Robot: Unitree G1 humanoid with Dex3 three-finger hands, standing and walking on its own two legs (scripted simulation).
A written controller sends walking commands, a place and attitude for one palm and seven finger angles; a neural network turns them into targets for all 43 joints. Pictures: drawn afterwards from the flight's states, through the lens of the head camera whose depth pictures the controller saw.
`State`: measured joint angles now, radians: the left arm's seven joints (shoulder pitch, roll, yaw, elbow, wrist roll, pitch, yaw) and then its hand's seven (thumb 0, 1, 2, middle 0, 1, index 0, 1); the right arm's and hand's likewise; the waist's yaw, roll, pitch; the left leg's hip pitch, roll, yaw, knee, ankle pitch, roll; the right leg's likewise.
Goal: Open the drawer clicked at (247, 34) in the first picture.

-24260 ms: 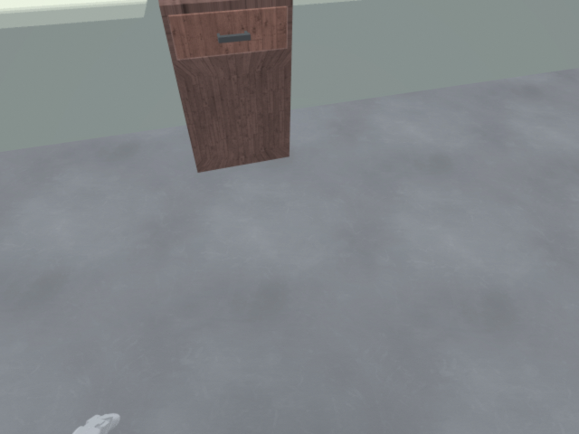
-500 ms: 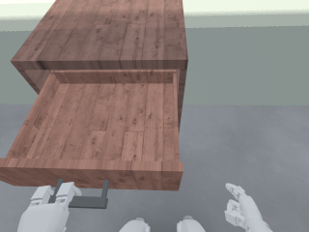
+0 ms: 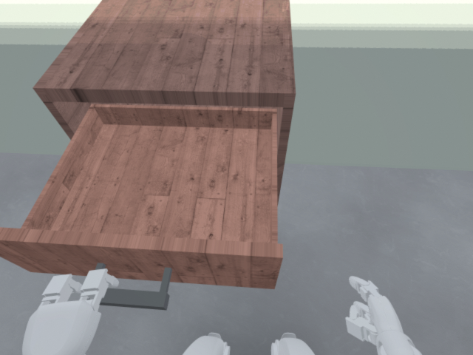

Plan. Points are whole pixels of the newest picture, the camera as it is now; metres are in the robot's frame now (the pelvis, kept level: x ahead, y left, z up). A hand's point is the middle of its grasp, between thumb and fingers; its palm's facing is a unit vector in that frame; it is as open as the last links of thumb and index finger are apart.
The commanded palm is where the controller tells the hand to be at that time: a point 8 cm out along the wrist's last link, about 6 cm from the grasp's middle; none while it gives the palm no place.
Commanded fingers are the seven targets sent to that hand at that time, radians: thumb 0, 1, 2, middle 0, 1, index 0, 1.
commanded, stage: lift the hand off the handle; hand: left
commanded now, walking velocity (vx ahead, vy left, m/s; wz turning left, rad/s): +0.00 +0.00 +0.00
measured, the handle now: (129, 284) +0.22 +0.20 +0.01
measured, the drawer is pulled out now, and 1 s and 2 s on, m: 0.30 0.30 0.30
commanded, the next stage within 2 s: none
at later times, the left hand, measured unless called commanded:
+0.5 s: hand (92, 322) +0.16 +0.25 -0.01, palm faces +0.00 -0.07 -1.00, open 13.8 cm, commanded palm +0.14 +0.24 +0.04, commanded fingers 0.00 -0.50 0.30 -0.30 -1.20 -0.30 -1.20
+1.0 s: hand (83, 314) +0.17 +0.25 +0.02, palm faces -0.01 -0.10 -1.00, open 13.7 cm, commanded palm +0.15 +0.24 +0.08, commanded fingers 0.00 -0.50 0.30 -0.30 -1.20 -0.30 -1.20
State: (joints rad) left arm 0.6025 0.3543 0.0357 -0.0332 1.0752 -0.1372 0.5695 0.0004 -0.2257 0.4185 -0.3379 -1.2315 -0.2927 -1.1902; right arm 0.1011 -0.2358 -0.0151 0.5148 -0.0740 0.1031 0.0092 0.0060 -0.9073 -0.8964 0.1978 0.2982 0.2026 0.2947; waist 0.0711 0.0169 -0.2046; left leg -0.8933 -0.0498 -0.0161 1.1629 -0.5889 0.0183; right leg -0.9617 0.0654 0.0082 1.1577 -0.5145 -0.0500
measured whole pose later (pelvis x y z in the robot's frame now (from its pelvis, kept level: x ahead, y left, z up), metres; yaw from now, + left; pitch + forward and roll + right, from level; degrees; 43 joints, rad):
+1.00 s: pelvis +0.00 +0.01 +0.03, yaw +0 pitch +13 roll +0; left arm 0.56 0.36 -0.04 -0.06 1.05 -0.04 0.52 0.00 -0.49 0.30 -0.32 -1.20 -0.34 -1.20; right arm 0.12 -0.24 -0.01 0.51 -0.05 0.10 0.01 0.01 -0.91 -0.90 0.20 0.30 0.20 0.29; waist 0.06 0.04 -0.17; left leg -0.72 -0.05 -0.01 1.01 -0.53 0.03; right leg -0.78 0.06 0.02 1.00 -0.45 -0.04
